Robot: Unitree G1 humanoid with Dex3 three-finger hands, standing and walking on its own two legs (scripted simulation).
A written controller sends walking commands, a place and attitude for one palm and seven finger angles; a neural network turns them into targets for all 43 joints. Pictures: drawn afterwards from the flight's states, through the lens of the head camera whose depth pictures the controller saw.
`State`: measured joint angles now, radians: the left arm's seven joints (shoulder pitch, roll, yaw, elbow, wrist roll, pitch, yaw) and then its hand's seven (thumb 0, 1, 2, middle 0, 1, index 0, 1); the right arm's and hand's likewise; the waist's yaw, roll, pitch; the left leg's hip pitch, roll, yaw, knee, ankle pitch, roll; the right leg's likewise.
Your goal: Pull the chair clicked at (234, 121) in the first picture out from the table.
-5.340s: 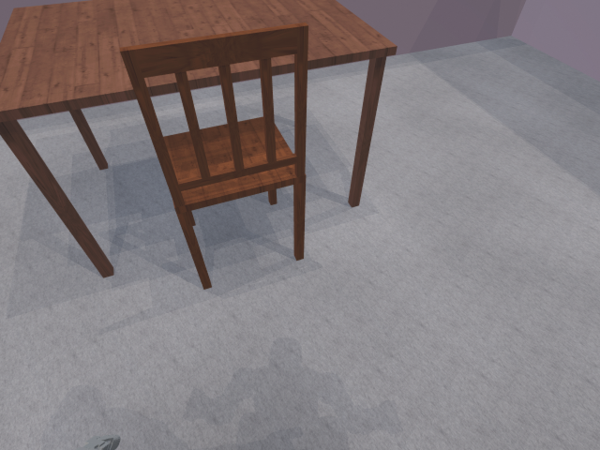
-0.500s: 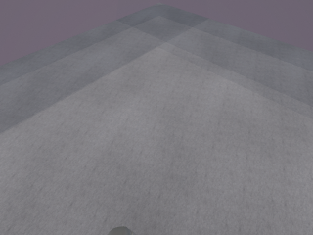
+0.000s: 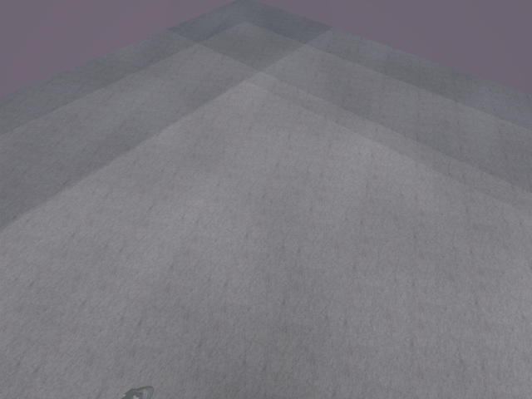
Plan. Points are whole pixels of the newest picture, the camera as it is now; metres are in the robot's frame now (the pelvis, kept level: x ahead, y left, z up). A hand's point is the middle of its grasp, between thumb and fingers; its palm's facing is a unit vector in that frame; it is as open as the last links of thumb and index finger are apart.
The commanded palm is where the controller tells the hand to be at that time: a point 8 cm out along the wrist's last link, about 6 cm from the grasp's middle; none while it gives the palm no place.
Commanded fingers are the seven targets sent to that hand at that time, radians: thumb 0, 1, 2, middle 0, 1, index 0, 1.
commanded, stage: turn to face it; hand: left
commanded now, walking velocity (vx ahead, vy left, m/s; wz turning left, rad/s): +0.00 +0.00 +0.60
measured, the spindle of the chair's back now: out of the picture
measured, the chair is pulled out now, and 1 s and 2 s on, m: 0.00 0.00 0.00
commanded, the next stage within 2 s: none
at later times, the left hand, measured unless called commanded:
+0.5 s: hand out of the picture +0.01 +0.21 -0.19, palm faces +0.37 -0.89 -0.27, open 7.3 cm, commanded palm none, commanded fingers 0.00 0.90 0.90 -0.20 -0.30 -0.20 -0.30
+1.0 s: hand out of the picture +0.05 +0.18 -0.14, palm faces +0.58 -0.76 -0.29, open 7.3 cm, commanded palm none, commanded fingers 0.00 0.90 0.90 -0.20 -0.30 -0.20 -0.30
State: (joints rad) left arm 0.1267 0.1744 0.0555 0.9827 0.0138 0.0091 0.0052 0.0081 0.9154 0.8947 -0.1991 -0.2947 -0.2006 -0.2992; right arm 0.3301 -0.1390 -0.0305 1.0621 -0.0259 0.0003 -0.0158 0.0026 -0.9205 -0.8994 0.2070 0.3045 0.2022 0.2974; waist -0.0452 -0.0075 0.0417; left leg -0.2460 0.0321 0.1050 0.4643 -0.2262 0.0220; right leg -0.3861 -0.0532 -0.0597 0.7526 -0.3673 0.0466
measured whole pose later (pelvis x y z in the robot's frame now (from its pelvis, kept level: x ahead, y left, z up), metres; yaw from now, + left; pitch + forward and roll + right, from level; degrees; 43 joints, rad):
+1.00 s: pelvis +0.07 -0.04 -0.01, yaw +36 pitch +0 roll +2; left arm 0.18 0.17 0.04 0.83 0.02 0.01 0.01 0.01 0.91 0.89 -0.20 -0.30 -0.21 -0.30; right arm 0.19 -0.25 -0.10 0.90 -0.02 0.09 0.02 0.01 -0.91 -0.90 0.21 0.30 0.20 0.30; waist -0.02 0.06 0.07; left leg -0.50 -0.03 -0.04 1.06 -0.46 -0.04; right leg -0.28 -0.08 -0.11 0.61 -0.33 -0.02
